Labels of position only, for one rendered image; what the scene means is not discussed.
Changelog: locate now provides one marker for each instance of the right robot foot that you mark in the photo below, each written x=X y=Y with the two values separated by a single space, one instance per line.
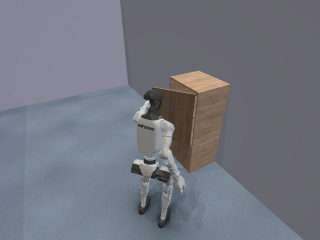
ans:
x=161 y=222

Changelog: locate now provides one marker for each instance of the robot right hand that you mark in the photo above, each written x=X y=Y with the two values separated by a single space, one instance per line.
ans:
x=180 y=185

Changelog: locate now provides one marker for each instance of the left robot upper arm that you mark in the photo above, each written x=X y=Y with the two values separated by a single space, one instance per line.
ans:
x=137 y=114

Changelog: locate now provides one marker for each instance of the right robot forearm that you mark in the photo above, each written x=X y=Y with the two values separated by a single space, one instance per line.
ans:
x=173 y=169

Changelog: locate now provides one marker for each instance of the robot head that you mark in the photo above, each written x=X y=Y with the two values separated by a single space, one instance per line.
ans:
x=153 y=95

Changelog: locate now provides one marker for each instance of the robot left hand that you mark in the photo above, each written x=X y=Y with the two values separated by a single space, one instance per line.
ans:
x=147 y=104

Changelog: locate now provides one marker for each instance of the right robot upper arm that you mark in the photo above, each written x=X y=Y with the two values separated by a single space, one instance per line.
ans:
x=168 y=129

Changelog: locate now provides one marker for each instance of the cupboard door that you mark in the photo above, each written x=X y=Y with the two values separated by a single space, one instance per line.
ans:
x=177 y=108

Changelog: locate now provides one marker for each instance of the left robot forearm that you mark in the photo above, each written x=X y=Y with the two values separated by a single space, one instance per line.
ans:
x=143 y=109

